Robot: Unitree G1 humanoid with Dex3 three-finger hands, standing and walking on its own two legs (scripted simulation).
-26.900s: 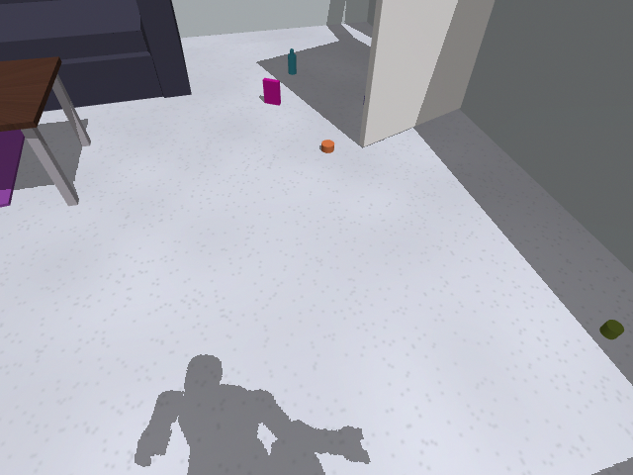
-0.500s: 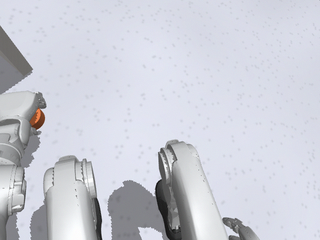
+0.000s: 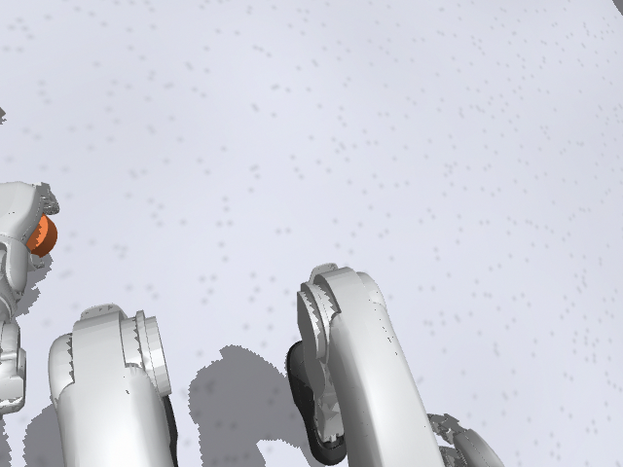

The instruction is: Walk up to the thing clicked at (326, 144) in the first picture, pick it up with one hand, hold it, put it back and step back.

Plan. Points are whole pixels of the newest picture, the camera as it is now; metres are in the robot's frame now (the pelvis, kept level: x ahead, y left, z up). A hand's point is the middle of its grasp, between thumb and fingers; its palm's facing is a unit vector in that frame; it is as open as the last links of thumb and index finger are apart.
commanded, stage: rest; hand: left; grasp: from above
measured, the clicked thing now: (22, 232) +0.44 +0.29 -0.23
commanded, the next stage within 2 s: open in 1.16 s
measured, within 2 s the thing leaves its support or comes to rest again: rests again in 0.74 s
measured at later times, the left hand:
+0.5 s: hand (38, 240) +0.43 +0.28 -0.24, palm faces -0.45 -0.14 -0.88, open 8.7 cm
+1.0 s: hand (45, 241) +0.43 +0.27 -0.26, palm faces -0.44 -0.15 -0.88, open 8.6 cm
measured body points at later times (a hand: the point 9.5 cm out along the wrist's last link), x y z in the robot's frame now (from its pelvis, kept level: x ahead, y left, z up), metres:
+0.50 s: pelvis +0.00 +0.00 -0.02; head +0.26 +0.09 +0.34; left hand +0.45 +0.28 -0.19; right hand +0.05 -0.26 -0.11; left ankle +0.08 +0.14 -0.28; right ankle +0.10 -0.12 -0.28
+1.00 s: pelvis +0.00 +0.01 -0.02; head +0.26 +0.11 +0.33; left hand +0.45 +0.28 -0.21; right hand +0.04 -0.25 -0.09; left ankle +0.08 +0.14 -0.28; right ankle +0.10 -0.12 -0.28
